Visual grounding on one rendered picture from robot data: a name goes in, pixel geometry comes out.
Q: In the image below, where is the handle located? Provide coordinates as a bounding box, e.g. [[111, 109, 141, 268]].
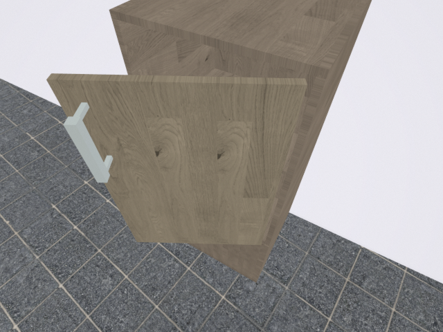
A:
[[63, 102, 113, 183]]

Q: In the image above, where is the cupboard door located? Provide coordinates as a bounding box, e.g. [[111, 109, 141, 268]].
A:
[[46, 73, 307, 245]]

